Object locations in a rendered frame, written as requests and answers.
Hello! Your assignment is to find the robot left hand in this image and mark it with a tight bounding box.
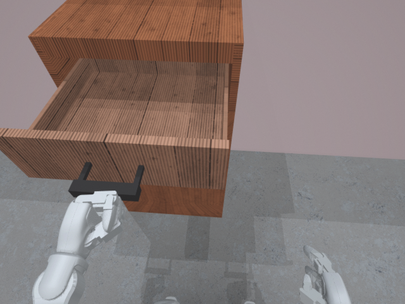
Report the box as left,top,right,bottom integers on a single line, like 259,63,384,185
56,191,126,259

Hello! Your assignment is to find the drawer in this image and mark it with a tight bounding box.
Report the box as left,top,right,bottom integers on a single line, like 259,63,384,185
0,58,229,190

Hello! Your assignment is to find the left robot forearm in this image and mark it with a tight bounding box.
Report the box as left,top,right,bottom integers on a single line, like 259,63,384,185
32,253,89,304

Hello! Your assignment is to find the cabinet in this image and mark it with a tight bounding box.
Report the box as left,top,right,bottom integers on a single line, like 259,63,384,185
28,0,244,218

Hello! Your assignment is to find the robot right hand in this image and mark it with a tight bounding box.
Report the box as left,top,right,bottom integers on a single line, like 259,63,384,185
299,245,351,304

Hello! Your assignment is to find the handle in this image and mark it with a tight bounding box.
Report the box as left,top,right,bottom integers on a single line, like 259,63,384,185
68,162,145,201

